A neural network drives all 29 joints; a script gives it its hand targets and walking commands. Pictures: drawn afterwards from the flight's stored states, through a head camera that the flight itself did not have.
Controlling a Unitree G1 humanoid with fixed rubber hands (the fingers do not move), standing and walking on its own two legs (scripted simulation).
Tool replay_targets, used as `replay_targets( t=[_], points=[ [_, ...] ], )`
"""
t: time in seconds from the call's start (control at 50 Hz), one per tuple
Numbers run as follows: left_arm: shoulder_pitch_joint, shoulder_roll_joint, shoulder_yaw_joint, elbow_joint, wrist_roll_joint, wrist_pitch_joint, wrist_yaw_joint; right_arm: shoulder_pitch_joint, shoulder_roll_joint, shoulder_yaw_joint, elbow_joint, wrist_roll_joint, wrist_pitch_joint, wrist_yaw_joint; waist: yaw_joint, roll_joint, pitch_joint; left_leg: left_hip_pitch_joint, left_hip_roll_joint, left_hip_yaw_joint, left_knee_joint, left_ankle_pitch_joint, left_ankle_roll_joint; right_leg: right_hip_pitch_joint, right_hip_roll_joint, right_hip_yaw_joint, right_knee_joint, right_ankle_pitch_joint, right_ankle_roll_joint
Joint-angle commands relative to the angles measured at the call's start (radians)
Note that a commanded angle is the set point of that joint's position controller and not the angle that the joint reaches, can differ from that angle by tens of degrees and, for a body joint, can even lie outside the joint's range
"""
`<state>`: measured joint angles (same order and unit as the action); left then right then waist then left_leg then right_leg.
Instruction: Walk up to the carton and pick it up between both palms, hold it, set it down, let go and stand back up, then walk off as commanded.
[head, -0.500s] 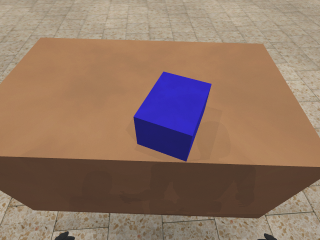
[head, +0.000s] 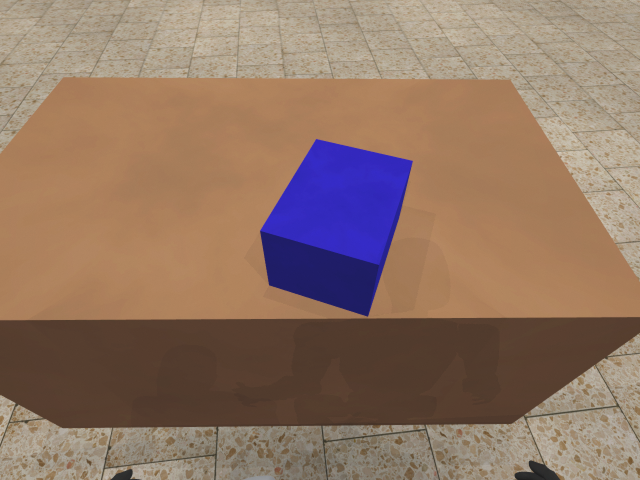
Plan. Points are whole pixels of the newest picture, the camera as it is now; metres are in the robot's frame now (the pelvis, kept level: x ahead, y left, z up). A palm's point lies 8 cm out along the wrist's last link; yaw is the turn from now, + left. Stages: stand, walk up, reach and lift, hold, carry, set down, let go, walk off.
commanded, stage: walk up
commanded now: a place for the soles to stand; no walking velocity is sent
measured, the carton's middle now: (340, 223) +0.52 -0.01 -0.03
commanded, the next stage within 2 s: none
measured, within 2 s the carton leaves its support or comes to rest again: neither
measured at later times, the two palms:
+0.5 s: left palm out of the picture +0.09 +0.30 -0.10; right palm out of the picture +0.08 -0.28 -0.10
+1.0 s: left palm out of the picture +0.11 +0.31 -0.11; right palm out of the picture +0.08 -0.28 -0.09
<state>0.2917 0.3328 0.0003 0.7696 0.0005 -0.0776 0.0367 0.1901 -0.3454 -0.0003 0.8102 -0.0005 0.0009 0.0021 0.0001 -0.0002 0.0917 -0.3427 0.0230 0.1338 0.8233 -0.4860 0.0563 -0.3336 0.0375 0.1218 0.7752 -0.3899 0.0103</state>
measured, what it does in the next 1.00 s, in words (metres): steps on the spot: right foot, then right foot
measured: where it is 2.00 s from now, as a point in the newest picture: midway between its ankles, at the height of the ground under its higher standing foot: outside the picture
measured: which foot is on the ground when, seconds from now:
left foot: down 0.00-1.00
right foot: down 0.00-0.12, up 0.14-0.40, down 0.42-0.64, up 0.66-0.92, down 0.94-1.00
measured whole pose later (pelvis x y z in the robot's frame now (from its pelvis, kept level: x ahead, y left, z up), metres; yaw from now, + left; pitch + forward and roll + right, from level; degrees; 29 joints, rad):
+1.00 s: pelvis +0.00 +0.02 +0.00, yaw -4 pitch -3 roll +0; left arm 0.27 0.36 0.00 0.77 0.00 -0.06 0.04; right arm 0.19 -0.37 0.00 0.84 0.00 -0.01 0.00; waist 0.00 -0.03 0.10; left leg -0.32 0.02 0.11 0.85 -0.48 0.04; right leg -0.36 0.04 0.11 0.79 -0.37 0.01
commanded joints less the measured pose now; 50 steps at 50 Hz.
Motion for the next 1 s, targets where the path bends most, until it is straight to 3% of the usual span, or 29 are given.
replay_targets(
  t=[0.0,0.06,0.08,0.1,0.12,0.16,0.18,0.24,0.3,0.36,0.38,0.4,0.42,0.44,0.46,0.56,0.58,0.6,0.62,0.64,0.66,0.72,0.8,0.86,0.9,0.92,0.94,0.96,0.98],
  points=[
    [0.019,0.358,0.110,-0.020,0.028,-0.030,0.024,-0.102,-0.251,-0.118,-0.110,-0.017,-0.022,0.012,0.006,-0.120,0.021,-0.212,0.011,-0.188,0.149,-0.171,-0.021,0.073,-0.288,0.560,-0.348,0.222,-0.335],
    [-0.072,0.303,0.088,-0.043,0.017,-0.018,0.015,0.048,-0.238,-0.127,-0.063,-0.015,-0.050,0.011,-0.083,-0.126,-0.019,0.153,0.034,-0.191,-0.197,0.135,-0.003,-0.174,-0.165,0.327,-0.189,0.337,-0.198],
    [-0.118,0.253,0.078,-0.058,0.010,-0.014,0.014,0.123,-0.283,-0.137,-0.043,-0.026,-0.062,0.003,-0.127,-0.029,-0.052,0.330,0.132,-0.341,-0.337,0.136,0.021,-0.339,-0.084,0.184,-0.007,0.290,-0.123],
    [-0.107,0.205,0.069,-0.061,0.003,-0.005,0.015,0.142,-0.360,-0.154,-0.033,-0.026,-0.071,-0.003,-0.126,0.089,-0.029,0.334,0.335,-0.550,-0.500,0.172,0.064,-0.399,0.053,0.004,0.184,0.020,-0.057],
    [-0.059,0.249,0.074,-0.032,0.009,0.009,0.023,0.089,-0.377,-0.151,-0.028,-0.018,-0.071,-0.005,-0.089,0.001,-0.004,0.251,0.420,-0.596,-0.542,0.214,0.087,-0.365,0.017,-0.010,0.211,-0.155,-0.037],
    [-0.038,0.293,0.085,-0.003,0.001,0.015,0.013,0.019,-0.348,-0.139,-0.027,-0.022,-0.070,-0.002,-0.055,0.005,0.061,0.106,0.403,-0.520,-0.559,0.165,0.121,-0.262,-0.022,-0.048,0.256,-0.140,-0.031],
    [0.000,0.287,0.088,0.005,0.001,0.013,0.009,-0.022,-0.329,-0.130,-0.028,-0.024,-0.069,-0.002,-0.038,0.076,0.067,0.132,0.361,-0.449,-0.537,0.194,0.114,-0.264,-0.025,-0.061,0.243,-0.115,-0.033],
    [-0.004,0.279,0.086,0.012,0.003,0.011,0.006,0.029,-0.321,-0.129,-0.014,-0.021,-0.066,-0.002,-0.064,0.146,0.009,0.250,0.306,-0.344,-0.445,0.482,0.063,-0.282,-0.041,-0.062,0.203,-0.083,-0.030],
    [-0.050,0.275,0.083,-0.013,0.005,0.005,0.010,0.045,-0.318,-0.126,-0.008,-0.016,-0.059,-0.006,-0.059,0.111,-0.005,0.261,0.325,-0.346,-0.363,0.668,0.106,-0.237,-0.057,-0.103,0.103,-0.163,-0.041],
    [0.053,0.255,0.084,0.021,0.003,-0.009,0.011,-0.056,-0.309,-0.113,-0.042,-0.015,-0.046,-0.001,0.019,0.160,-0.021,0.085,0.249,-0.208,-0.261,0.611,0.091,-0.012,-0.038,-0.135,-0.112,0.041,-0.071],
    [0.095,0.266,0.089,0.025,0.010,-0.015,0.014,-0.091,-0.290,-0.105,-0.057,-0.012,-0.040,0.003,0.036,0.144,-0.034,0.013,0.215,-0.170,-0.190,0.471,0.060,0.074,-0.025,-0.086,-0.214,0.152,-0.092],
    [0.106,0.303,0.104,0.031,0.021,-0.022,0.019,-0.091,-0.263,-0.096,-0.073,-0.008,-0.035,0.005,0.037,0.036,-0.053,-0.063,0.160,-0.137,-0.066,0.416,0.022,0.152,-0.065,0.055,-0.229,0.266,-0.121],
    [0.123,0.367,0.118,0.030,0.032,-0.029,0.024,-0.094,-0.211,-0.084,-0.097,-0.002,-0.031,0.009,0.038,-0.125,-0.083,-0.195,0.057,-0.094,0.117,0.251,-0.034,0.223,-0.218,0.389,-0.312,0.233,-0.200],
    [0.097,0.396,0.124,0.015,0.027,-0.025,0.022,-0.124,-0.235,-0.101,-0.109,-0.008,-0.018,0.006,0.041,-0.127,-0.031,-0.204,-0.022,-0.138,0.169,-0.115,-0.038,0.106,-0.328,0.618,-0.379,0.188,-0.326],
    [0.067,0.413,0.123,0.005,0.033,-0.022,0.021,-0.113,-0.269,-0.113,-0.102,-0.013,-0.016,0.006,0.037,-0.119,-0.016,-0.202,-0.013,-0.193,0.245,-0.221,-0.035,0.073,-0.363,0.688,-0.393,0.101,-0.380],
    [-0.052,0.343,0.099,-0.023,0.030,-0.008,0.014,0.031,-0.256,-0.119,-0.066,-0.015,-0.039,0.013,-0.045,-0.139,0.009,0.033,0.023,-0.183,-0.093,0.014,-0.016,-0.121,-0.241,0.435,-0.282,0.169,-0.262],
    [-0.108,0.312,0.085,-0.038,0.024,-0.005,0.011,0.100,-0.257,-0.125,-0.030,-0.017,-0.050,0.009,-0.098,-0.108,-0.019,0.176,0.047,-0.246,-0.243,0.062,-0.011,-0.215,-0.184,0.331,-0.151,0.232,-0.201],
    [-0.157,0.236,0.072,-0.055,0.009,-0.001,0.009,0.153,-0.324,-0.136,-0.010,-0.033,-0.064,-0.001,-0.124,0.054,-0.038,0.301,0.182,-0.429,-0.422,0.111,0.022,-0.347,-0.045,0.092,0.099,0.232,-0.096],
    [-0.125,0.214,0.069,-0.049,0.007,0.006,0.017,0.129,-0.383,-0.147,-0.020,-0.028,-0.072,-0.005,-0.106,0.110,0.007,0.289,0.356,-0.629,-0.539,0.221,0.064,-0.417,0.055,-0.017,0.188,-0.110,-0.046],
    [-0.089,0.290,0.076,-0.024,0.012,0.017,0.019,0.060,-0.376,-0.142,-0.018,-0.017,-0.070,-0.001,-0.070,-0.009,0.003,0.224,0.396,-0.611,-0.548,0.141,0.092,-0.360,-0.012,-0.022,0.205,-0.152,-0.032],
    [-0.068,0.298,0.079,-0.005,0.005,0.018,0.013,0.034,-0.360,-0.135,-0.009,-0.015,-0.071,-0.004,-0.050,-0.036,0.047,0.162,0.385,-0.585,-0.546,0.193,0.089,-0.302,-0.018,-0.031,0.218,-0.143,-0.036],
    [-0.040,0.271,0.076,0.007,0.002,0.020,0.002,0.023,-0.335,-0.126,0.004,-0.018,-0.075,-0.009,-0.047,0.084,0.030,0.227,0.320,-0.426,-0.457,0.495,0.033,-0.285,-0.054,-0.060,0.183,-0.087,-0.042],
    [-0.066,0.274,0.075,-0.015,-0.002,0.013,0.011,0.043,-0.316,-0.115,0.008,-0.016,-0.065,-0.013,-0.050,0.156,-0.026,0.272,0.296,-0.351,-0.333,0.848,0.084,-0.234,-0.061,-0.108,0.137,-0.144,-0.038],
    [0.000,0.258,0.075,0.014,0.002,0.004,0.013,-0.033,-0.311,-0.109,-0.018,-0.014,-0.049,-0.009,-0.005,0.184,-0.017,0.146,0.264,-0.266,-0.267,0.730,0.086,-0.099,-0.047,-0.155,-0.030,-0.025,-0.063],
    [0.065,0.285,0.093,0.036,0.016,-0.013,0.015,-0.073,-0.278,-0.098,-0.038,-0.003,-0.038,-0.004,0.039,0.076,-0.068,-0.032,0.167,-0.180,-0.093,0.548,0.031,0.150,-0.051,-0.038,-0.182,0.301,-0.106],
    [0.109,0.355,0.114,0.048,0.029,-0.022,0.023,-0.102,-0.242,-0.085,-0.081,0.005,-0.037,0.001,0.066,-0.068,-0.081,-0.170,0.063,-0.119,0.099,0.410,-0.023,0.235,-0.169,0.249,-0.251,0.309,-0.174],
    [0.101,0.405,0.124,0.035,0.027,-0.020,0.020,-0.087,-0.228,-0.086,-0.088,0.002,-0.026,0.004,0.055,-0.113,-0.087,-0.193,-0.032,-0.130,0.226,0.041,-0.048,0.165,-0.328,0.592,-0.372,0.235,-0.305],
    [0.070,0.417,0.120,0.019,0.029,-0.019,0.017,-0.095,-0.263,-0.102,-0.096,-0.006,-0.016,0.000,0.041,-0.098,-0.035,-0.221,-0.029,-0.201,0.249,-0.221,-0.039,0.126,-0.376,0.693,-0.396,0.149,-0.381],
    [0.038,0.418,0.125,0.007,0.031,-0.017,0.019,-0.096,-0.276,-0.106,-0.096,-0.010,-0.018,0.001,0.033,-0.109,-0.011,-0.237,-0.015,-0.221,0.278,-0.232,-0.033,0.090,-0.371,0.654,-0.390,0.088,-0.386]
  ],
)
